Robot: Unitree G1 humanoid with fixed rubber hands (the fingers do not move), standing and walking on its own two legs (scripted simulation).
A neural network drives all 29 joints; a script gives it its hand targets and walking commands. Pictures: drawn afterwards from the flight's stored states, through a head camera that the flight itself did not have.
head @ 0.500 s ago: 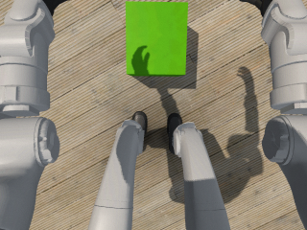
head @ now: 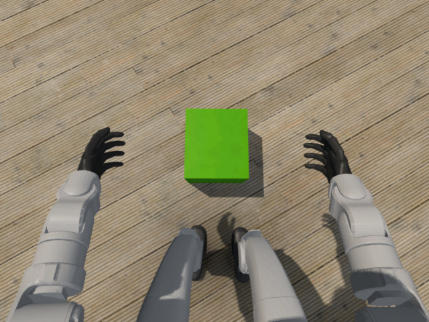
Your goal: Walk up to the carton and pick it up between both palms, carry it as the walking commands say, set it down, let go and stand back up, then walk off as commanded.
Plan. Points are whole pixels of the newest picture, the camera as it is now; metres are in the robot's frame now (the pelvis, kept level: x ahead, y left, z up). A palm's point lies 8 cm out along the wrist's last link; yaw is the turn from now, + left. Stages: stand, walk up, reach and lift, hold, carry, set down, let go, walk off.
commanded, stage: let go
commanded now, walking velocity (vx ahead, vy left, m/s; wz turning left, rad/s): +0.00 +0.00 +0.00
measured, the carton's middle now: (216, 148) +0.51 +0.01 -0.61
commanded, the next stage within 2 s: stand in 0.88 s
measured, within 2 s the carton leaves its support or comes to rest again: neither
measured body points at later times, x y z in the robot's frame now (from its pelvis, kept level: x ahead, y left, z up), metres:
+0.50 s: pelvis +0.09 -0.01 +0.06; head +0.13 +0.00 +0.51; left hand +0.26 +0.22 -0.02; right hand +0.27 -0.23 -0.02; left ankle +0.07 +0.08 -0.67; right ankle +0.07 -0.10 -0.67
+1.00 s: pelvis +0.10 -0.01 +0.06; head +0.08 +0.00 +0.51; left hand +0.25 +0.25 -0.02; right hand +0.26 -0.25 -0.01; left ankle +0.07 +0.08 -0.67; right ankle +0.07 -0.10 -0.67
